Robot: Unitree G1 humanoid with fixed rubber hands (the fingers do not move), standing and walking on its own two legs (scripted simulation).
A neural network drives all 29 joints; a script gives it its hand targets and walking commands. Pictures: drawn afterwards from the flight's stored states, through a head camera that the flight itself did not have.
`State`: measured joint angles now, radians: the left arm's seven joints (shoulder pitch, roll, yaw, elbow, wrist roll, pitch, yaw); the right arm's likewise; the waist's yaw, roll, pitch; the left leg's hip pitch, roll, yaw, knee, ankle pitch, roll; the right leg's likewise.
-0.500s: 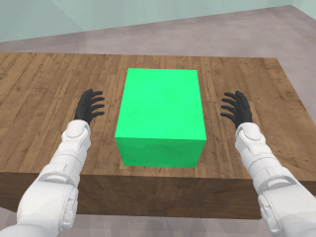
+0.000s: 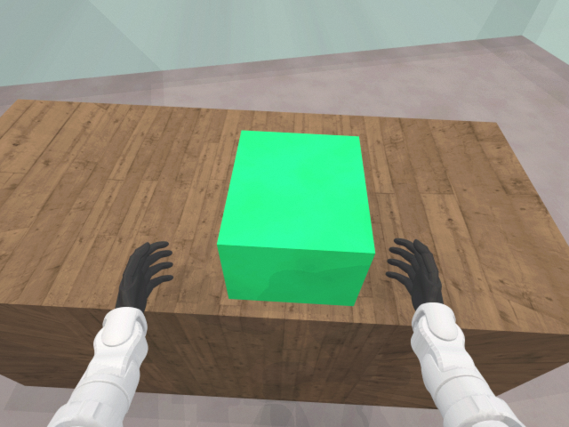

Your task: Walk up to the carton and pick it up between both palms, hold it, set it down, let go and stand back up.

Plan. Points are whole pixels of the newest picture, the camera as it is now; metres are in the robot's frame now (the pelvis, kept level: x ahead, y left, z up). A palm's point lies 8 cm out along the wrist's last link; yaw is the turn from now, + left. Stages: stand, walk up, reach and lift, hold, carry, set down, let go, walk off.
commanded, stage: set down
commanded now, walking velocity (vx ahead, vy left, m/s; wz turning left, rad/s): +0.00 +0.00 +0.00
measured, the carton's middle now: (295, 215) +0.49 +0.00 -0.03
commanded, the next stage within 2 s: let go in 1.42 s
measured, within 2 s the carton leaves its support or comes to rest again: neither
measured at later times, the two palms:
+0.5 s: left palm (142, 337) +0.25 +0.23 -0.04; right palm (440, 345) +0.25 -0.21 -0.03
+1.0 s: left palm (145, 363) +0.22 +0.22 -0.04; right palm (453, 372) +0.21 -0.22 -0.04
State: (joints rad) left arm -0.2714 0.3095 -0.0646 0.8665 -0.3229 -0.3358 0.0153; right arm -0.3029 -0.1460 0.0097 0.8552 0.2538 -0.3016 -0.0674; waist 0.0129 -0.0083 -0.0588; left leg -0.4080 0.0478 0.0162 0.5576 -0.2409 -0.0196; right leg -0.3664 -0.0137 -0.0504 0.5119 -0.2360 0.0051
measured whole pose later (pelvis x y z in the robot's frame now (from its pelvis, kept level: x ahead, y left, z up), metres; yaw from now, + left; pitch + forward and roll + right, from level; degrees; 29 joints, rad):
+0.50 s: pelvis +0.03 +0.00 +0.01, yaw -1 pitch +2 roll -1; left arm 0.04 0.26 -0.02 0.66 -0.21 -0.35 0.01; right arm 0.04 -0.15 0.05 0.74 0.24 -0.44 -0.02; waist 0.02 -0.03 0.02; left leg -0.24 0.05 0.04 0.48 -0.26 -0.02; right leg -0.22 -0.01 -0.03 0.46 -0.26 0.00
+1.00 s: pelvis +0.04 +0.00 +0.01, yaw -2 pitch -4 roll +0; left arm 0.20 0.22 -0.02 0.51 -0.10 -0.10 0.00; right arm 0.17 -0.18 0.02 0.69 0.13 -0.33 -0.01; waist 0.03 -0.02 0.05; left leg -0.07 0.05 0.05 0.39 -0.25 -0.02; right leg -0.05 -0.01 -0.02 0.36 -0.24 0.01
